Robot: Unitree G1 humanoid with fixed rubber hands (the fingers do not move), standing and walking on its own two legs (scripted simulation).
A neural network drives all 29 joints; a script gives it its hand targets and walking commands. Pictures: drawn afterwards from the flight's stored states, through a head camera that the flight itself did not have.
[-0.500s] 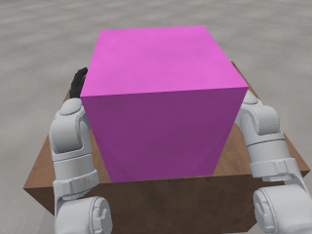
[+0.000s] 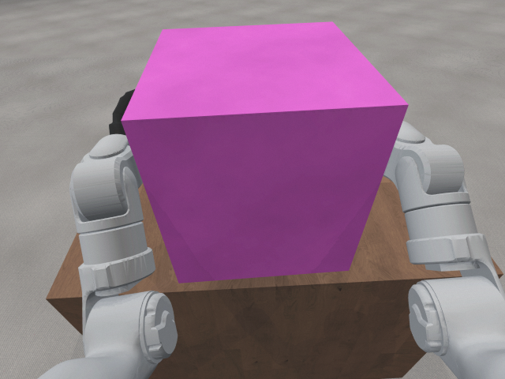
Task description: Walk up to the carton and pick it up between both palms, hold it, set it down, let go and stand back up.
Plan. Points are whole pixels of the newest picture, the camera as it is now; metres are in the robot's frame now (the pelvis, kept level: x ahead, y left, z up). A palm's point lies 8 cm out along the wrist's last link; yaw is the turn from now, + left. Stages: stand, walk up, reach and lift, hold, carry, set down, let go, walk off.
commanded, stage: reach and lift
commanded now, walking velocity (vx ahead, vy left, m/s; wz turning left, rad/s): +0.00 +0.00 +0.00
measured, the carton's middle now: (256, 151) +0.39 +0.01 +0.20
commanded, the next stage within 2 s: hold in 0.66 s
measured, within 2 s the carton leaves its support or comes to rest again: neither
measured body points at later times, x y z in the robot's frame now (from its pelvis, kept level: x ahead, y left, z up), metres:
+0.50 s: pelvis +0.01 -0.01 +0.00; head -0.04 -0.01 +0.45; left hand +0.37 +0.18 +0.26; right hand +0.39 -0.17 +0.25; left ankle +0.02 +0.10 -0.76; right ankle +0.00 -0.11 -0.76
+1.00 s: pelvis +0.01 +0.00 +0.00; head -0.05 -0.01 +0.45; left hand +0.37 +0.17 +0.28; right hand +0.38 -0.18 +0.28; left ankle +0.02 +0.10 -0.76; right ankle +0.00 -0.12 -0.76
